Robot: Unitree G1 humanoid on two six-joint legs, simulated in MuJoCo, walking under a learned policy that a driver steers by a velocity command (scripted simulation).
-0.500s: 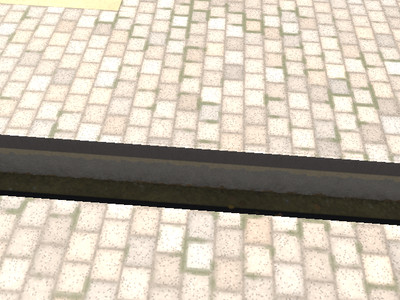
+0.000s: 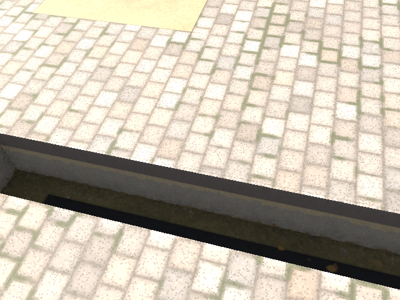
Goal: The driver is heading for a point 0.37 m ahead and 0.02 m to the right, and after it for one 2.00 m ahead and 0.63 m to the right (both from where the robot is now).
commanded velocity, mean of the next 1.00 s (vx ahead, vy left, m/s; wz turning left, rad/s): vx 0.27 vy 0.00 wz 0.04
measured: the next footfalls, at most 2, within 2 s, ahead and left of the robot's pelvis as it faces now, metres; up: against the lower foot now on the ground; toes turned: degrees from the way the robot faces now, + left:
left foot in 0.24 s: +0.00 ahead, +0.10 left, +0.00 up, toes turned -4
right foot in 0.60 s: +0.18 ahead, -0.13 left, +0.00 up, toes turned -3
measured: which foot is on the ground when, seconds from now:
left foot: up 0.00-0.22, down 0.24-0.62, up 0.64-1.00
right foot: down 0.00-0.26, up 0.28-0.58, down 0.60-1.00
